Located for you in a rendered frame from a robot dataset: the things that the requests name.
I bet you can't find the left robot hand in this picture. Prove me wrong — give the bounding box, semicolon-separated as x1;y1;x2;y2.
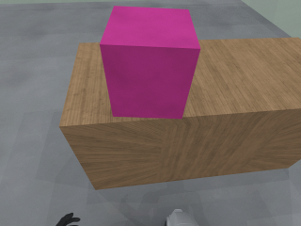
56;213;81;226

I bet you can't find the right robot thigh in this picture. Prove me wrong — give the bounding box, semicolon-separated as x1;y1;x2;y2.
166;211;198;226

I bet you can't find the pedestal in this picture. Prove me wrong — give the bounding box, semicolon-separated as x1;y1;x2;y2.
59;37;301;190

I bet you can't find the carton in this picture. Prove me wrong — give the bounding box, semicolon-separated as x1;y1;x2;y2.
100;6;200;119

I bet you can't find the robot right shin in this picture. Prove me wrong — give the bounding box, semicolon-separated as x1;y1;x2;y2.
172;209;182;214

